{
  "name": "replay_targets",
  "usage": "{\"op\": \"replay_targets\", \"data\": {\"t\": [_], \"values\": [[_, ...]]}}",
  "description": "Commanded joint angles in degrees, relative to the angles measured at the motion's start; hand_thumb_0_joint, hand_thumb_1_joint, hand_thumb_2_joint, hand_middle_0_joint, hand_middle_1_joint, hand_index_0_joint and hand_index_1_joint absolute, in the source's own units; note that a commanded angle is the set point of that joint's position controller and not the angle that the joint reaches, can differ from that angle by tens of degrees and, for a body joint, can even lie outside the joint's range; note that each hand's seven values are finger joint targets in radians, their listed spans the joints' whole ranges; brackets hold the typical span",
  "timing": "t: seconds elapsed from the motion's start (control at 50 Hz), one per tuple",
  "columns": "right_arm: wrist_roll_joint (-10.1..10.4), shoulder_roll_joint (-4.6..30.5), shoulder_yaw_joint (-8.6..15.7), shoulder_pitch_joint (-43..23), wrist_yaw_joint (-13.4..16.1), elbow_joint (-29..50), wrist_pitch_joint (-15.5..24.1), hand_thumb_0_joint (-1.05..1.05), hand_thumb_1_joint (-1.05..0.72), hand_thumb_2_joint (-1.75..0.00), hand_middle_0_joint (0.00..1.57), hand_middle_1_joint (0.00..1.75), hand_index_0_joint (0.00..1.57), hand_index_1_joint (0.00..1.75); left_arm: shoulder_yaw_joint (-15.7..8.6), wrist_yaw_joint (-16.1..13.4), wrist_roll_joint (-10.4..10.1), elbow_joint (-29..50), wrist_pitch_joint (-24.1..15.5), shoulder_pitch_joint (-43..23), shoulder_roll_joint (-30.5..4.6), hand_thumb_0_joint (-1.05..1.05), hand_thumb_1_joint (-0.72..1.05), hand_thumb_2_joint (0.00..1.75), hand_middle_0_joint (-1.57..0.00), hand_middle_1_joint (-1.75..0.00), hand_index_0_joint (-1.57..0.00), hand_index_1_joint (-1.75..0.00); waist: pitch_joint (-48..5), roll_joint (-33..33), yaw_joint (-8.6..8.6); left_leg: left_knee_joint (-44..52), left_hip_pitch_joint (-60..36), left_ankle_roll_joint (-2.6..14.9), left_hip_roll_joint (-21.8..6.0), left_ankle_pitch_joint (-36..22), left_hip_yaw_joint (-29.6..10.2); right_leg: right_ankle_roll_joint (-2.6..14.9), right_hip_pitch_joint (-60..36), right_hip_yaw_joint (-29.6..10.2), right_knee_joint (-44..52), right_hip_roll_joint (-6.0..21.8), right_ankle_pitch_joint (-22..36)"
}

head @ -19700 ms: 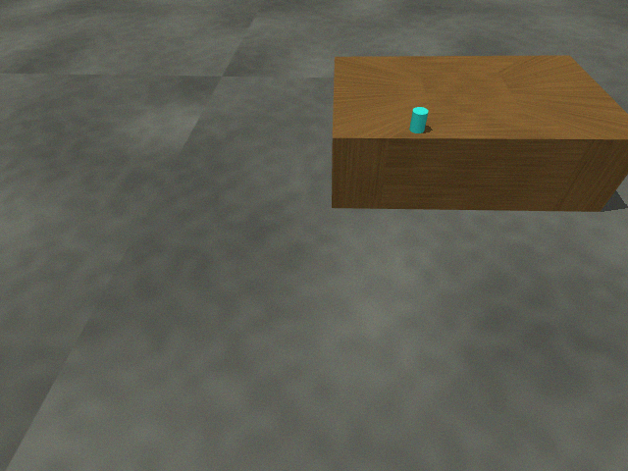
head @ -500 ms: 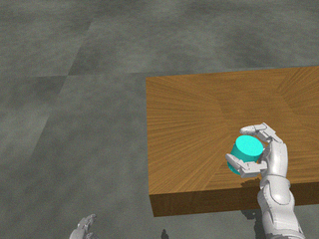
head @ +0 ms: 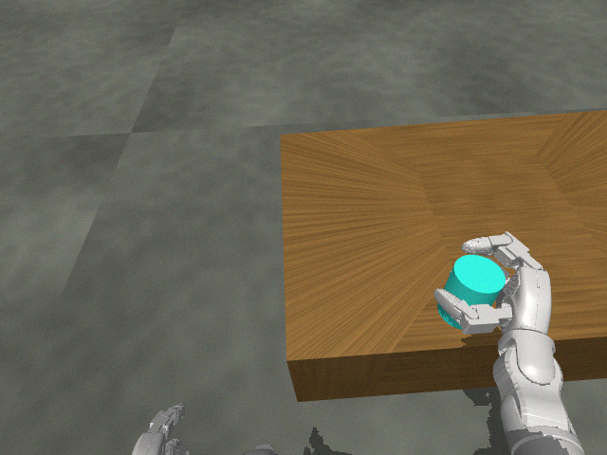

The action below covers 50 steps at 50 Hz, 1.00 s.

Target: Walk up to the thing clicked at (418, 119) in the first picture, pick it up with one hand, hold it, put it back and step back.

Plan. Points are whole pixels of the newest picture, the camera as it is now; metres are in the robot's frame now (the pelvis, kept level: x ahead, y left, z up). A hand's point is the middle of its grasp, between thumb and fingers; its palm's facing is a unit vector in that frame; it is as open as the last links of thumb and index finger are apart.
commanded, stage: crouch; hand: right
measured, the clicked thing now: (468, 293) +0.32 -0.19 +0.02
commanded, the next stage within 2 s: lower in 1.16 s
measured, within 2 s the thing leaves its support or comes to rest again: neither
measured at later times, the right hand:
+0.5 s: hand (455, 285) +0.40 -0.23 -0.11, palm faces +0.28 +0.96 -0.02, open 9.4 cm
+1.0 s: hand (450, 291) +0.43 -0.24 -0.18, palm faces +0.29 +0.96 -0.01, open 9.4 cm
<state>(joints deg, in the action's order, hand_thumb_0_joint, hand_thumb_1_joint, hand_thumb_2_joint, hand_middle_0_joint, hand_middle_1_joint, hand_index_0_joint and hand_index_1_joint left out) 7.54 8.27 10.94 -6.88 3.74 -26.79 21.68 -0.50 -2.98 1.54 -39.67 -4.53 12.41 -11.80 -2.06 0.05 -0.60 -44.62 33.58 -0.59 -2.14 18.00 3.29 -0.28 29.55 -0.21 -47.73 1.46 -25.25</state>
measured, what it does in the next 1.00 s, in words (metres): lowers itself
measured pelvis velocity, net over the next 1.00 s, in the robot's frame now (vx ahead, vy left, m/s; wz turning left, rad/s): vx -0.05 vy -0.01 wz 0.01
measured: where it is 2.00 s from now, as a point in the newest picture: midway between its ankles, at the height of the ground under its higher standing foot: outside the picture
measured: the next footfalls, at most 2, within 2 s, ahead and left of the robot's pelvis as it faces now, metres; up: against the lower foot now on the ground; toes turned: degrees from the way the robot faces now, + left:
none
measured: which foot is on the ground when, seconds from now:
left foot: down 0.00-1.00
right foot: down 0.00-1.00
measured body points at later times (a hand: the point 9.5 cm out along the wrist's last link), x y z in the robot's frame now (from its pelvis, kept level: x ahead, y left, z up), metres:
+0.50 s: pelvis -0.03 -0.01 -0.11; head +0.12 -0.02 +0.31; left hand +0.06 +0.26 -0.24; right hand +0.38 -0.28 -0.11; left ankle +0.05 +0.13 -0.70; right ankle -0.01 -0.12 -0.70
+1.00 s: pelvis -0.05 -0.01 -0.18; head +0.14 -0.03 +0.23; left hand +0.05 +0.27 -0.30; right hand +0.41 -0.29 -0.17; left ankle +0.04 +0.13 -0.70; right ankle -0.01 -0.12 -0.70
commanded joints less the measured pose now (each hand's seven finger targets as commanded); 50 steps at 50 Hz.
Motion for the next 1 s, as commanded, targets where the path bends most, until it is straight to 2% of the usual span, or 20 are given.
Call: {"op": "replay_targets", "data": {"t": [0.0, 0.12, 0.18, 0.22, 0.28, 0.32, 0.36, 0.4, 0.48, 0.5, 0.52, 0.54, 0.58, 0.76, 0.8, 0.82, 0.84, 0.9, 0.94, 0.98], "values": [[0.16, 8.18, 3.81, -22.83, -0.25, 8.25, 8.52, 0.00, -0.29, -1.39, 1.34, 1.50, 1.39, 1.50, -2.90, -0.30, 0.59, 5.45, -2.52, -1.85, -7.61, 0.00, 0.92, 0.88, -0.19, -0.30, -0.21, -0.28, -13.40, -0.04, -1.43, 0.15, -4.78, 0.73, 1.05, -6.05, -1.71, 0.89, 6.22, -0.27, 2.94, -1.06, 8.45], [-0.68, 10.92, 6.19, -30.96, -1.11, -0.99, 14.80, 0.00, -0.29, -1.40, 1.36, 1.52, 1.41, 1.52, -3.61, 0.56, 1.41, 4.58, -3.03, 1.03, -8.89, 0.00, 0.90, 0.89, -0.20, -0.31, -0.21, -0.30, -23.45, -1.38, -2.95, -11.56, 6.23, 1.18, 1.05, -7.24, -2.49, 0.41, 15.34, -0.71, -8.21, -1.33, 9.31], [-1.11, 15.96, 8.94, -37.09, -1.59, -3.07, 17.41, 0.00, -0.30, -1.40, 1.37, 1.52, 1.42, 1.52, -3.61, 1.05, 1.61, 4.93, -2.84, 1.72, -9.79, 0.00, 0.90, 0.89, -0.20, -0.31, -0.21, -0.30, -28.94, -3.82, -2.55, -15.73, 10.16, 1.35, 0.93, -5.03, -3.14, 0.22, 20.49, -0.51, -12.34, -1.53, 6.61], [-0.89, 18.50, 10.72, -41.55, -1.94, -2.99, 18.40, 0.00, -0.28, -1.39, 1.36, 1.51, 1.41, 1.51, -3.76, 1.26, 1.69, 5.12, -2.88, 2.47, -10.76, 0.00, 0.90, 0.89, -0.20, -0.31, -0.21, -0.30, -33.96, -4.51, -2.82, -17.89, 11.45, 1.45, 0.86, -5.41, -3.33, 0.19, 21.96, -0.51, -14.81, -1.69, 6.92], [-0.71, 19.06, 12.30, -39.95, -3.29, -10.28, 18.44, 0.00, -0.27, -1.35, 1.34, 1.48, 1.39, 1.48, -3.46, 1.57, 1.47, 4.81, -2.32, 3.27, -11.30, 0.00, 0.90, 0.90, -0.20, -0.31, -0.20, -0.30, -36.47, -2.96, -3.00, -21.14, 12.36, 1.78, 0.71, -7.71, -3.07, 0.12, 26.14, -0.55, -18.04, -2.16, 9.04], [-0.78, 20.73, 12.71, -44.19, -4.21, -8.12, 18.93, 0.00, -0.28, -1.34, 1.34, 1.46, 1.38, 1.46, -4.02, 1.69, 1.81, 4.22, -1.88, 4.40, -12.53, 0.00, 0.89, 0.90, -0.20, -0.31, -0.20, -0.31, -39.70, -6.59, -2.72, -23.35, 15.16, 2.41, 0.67, -9.11, -3.09, -0.17, 25.29, -0.80, -19.86, -1.94, 12.21], [-0.76, 19.11, 13.09, -41.41, -5.28, -14.19, 18.19, 0.00, -0.26, -1.34, 1.33, 1.47, 1.38, 1.47, -3.69, 2.09, 1.61, 3.95, -1.39, 4.39, -12.45, 0.00, 0.89, 0.90, -0.20, -0.31, -0.20, -0.31, -36.98, -4.54, -3.37, -24.55, 18.41, 2.59, 0.79, -7.90, -2.22, -0.29, 27.10, -2.17, -20.22, -1.55, 12.07], [-0.74, 21.95, 14.86, -43.94, -5.75, -13.07, 18.15, 0.00, -0.29, -1.37, 1.35, 1.49, 1.40, 1.49, -4.28, 2.31, 1.76, 3.36, -0.89, 4.79, -13.39, 0.00, 0.89, 0.90, -0.20, -0.30, -0.20, -0.30, -38.50, -6.18, -2.78, -25.55, 19.96, 2.69, 0.81, -6.92, -2.27, -0.17, 27.15, -2.22, -21.52, -1.58, 11.84], [-0.37, 21.11, 15.73, -45.18, -6.14, -14.51, 17.94, 0.00, -0.26, -1.37, 1.36, 1.50, 1.41, 1.50, -4.17, 2.79, 1.62, 3.03, -0.49, 5.18, -13.05, 0.00, 0.89, 0.89, -0.20, -0.30, -0.20, -0.30, -37.87, -3.91, -4.14, -27.71, 23.91, 2.76, 0.95, -4.09, -1.89, 0.11, 30.74, -3.46, -23.32, -1.21, 7.98], [-0.57, 25.99, 18.65, -46.80, -5.71, -11.71, 18.44, 0.00, -0.29, -1.37, 1.36, 1.50, 1.41, 1.50, -4.12, 2.83, 1.63, 3.24, -0.24, 5.21, -13.25, 0.00, 0.89, 0.89, -0.20, -0.30, -0.20, -0.30, -39.70, -4.86, -3.03, -28.13, 23.46, 2.73, 0.95, -3.71, -2.13, 0.28, 31.37, -2.91, -23.92, -1.34, 7.57], [-0.80, 23.90, 17.12, -46.98, -6.08, -14.72, 18.13, 0.00, -0.27, -1.37, 1.36, 1.49, 1.40, 1.49, -4.31, 2.82, 1.58, 3.00, -0.14, 5.38, -13.41, 0.00, 0.89, 0.89, -0.20, -0.30, -0.20, -0.30, -39.77, -3.73, -4.46, -28.16, 23.81, 2.63, 1.02, -2.63, -2.03, 0.46, 32.21, -2.95, -24.41, -1.41, 5.94], [-0.54, 22.93, 16.79, -46.74, -6.09, -14.21, 18.39, 0.00, -0.28, -1.37, 1.36, 1.49, 1.41, 1.49, -4.14, 2.94, 1.68, 2.95, -0.08, 5.52, -13.10, 0.00, 0.89, 0.89, -0.20, -0.30, -0.20, -0.30, -38.88, -3.72, -4.34, -29.04, 24.39, 2.70, 0.92, -2.83, -2.08, 0.40, 33.48, -2.95, -24.95, -1.35, 5.94], [-0.87, 25.16, 18.55, -47.61, -5.98, -14.78, 18.74, 0.00, -0.27, -1.36, 1.35, 1.49, 1.40, 1.49, -4.06, 2.85, 1.87, 2.35, 0.03, 6.09, -13.25, 0.00, 0.89, 0.90, -0.20, -0.30, -0.20, -0.30, -40.83, -4.51, -4.48, -30.54, 25.55, 2.87, 0.86, -3.65, -2.23, 0.45, 34.18, -2.81, -26.61, -1.37, 7.09], [-1.62, 25.01, 17.18, -52.75, -7.71, -15.78, 18.13, 0.00, -0.27, -1.36, 1.34, 1.48, 1.39, 1.48, -3.91, 2.91, 2.22, 2.05, 0.10, 5.91, -13.77, 0.00, 0.89, 0.90, -0.20, -0.30, -0.20, -0.30, -42.77, -7.92, -6.18, -33.70, 31.61, 2.88, 0.72, -1.37, -2.35, 0.63, 37.40, -2.53, -30.99, -1.58, 5.04], [-2.02, 28.27, 19.48, -52.49, -7.33, -15.75, 17.68, 0.00, -0.28, -1.36, 1.35, 1.48, 1.39, 1.48, -3.92, 2.80, 2.36, 2.04, 0.33, 6.40, -14.15, 0.00, 0.89, 0.90, -0.19, -0.30, -0.19, -0.30, -43.86, -8.46, -5.40, -34.78, 31.52, 3.02, 0.67, -1.76, -2.37, 0.56, 37.83, -2.39, -31.87, -1.58, 5.70], [-1.81, 25.29, 17.31, -51.84, -7.76, -16.53, 17.33, 0.00, -0.27, -1.35, 1.35, 1.48, 1.39, 1.48, -3.62, 2.89, 2.39, 2.10, 0.30, 6.14, -13.80, 0.00, 0.89, 0.90, -0.20, -0.30, -0.19, -0.30, -43.37, -8.83, -5.82, -35.83, 32.96, 3.17, 0.65, -2.61, -2.07, 0.26, 38.11, -2.95, -32.11, -1.43, 7.17], [-1.98, 29.60, 20.29, -54.14, -7.25, -13.96, 17.54, 0.00, -0.28, -1.35, 1.34, 1.47, 1.39, 1.47, -3.63, 2.96, 2.49, 2.24, 0.55, 6.36, -14.02, 0.00, 0.89, 0.90, -0.20, -0.30, -0.19, -0.30, -43.91, -9.16, -4.96, -36.03, 33.35, 3.25, 0.72, -1.80, -2.14, 0.35, 38.63, -2.83, -32.40, -1.48, 6.66], [-1.73, 27.64, 18.89, -55.17, -7.07, -13.57, 17.02, 0.00, -0.30, -1.34, 1.34, 1.46, 1.38, 1.46, -3.62, 2.85, 2.41, 2.84, 0.60, 5.72, -13.60, 0.00, 0.89, 0.89, -0.20, -0.30, -0.20, -0.30, -43.83, -8.60, -5.81, -35.95, 32.96, 2.92, 0.57, 0.16, -2.36, 0.77, 41.35, -2.40, -33.02, -1.64, 2.79], [-2.03, 29.09, 20.10, -53.80, -7.11, -15.82, 16.55, 0.00, -0.31, -1.33, 1.33, 1.44, 1.37, 1.44, -3.50, 2.94, 2.32, 2.72, 0.73, 5.59, -13.78, 0.00, 0.89, 0.89, -0.19, -0.30, -0.20, -0.29, -42.92, -7.62, -5.54, -36.96, 34.46, 2.95, 0.62, 0.98, -2.12, 0.80, 42.74, -2.63, -33.51, -1.56, 1.95], [-2.33, 28.96, 19.59, -55.16, -7.19, -15.06, 16.37, 0.00, -0.30, -1.32, 1.33, 1.44, 1.37, 1.44, -3.56, 2.78, 2.45, 2.81, 0.94, 6.07, -13.81, 0.00, 0.90, 0.89, -0.19, -0.30, -0.20, -0.29, -44.47, -7.96, -6.09, -37.60, 34.53, 2.97, 0.51, -0.95, -2.35, 0.82, 41.93, -2.26, -34.85, -1.49, 4.16]]}}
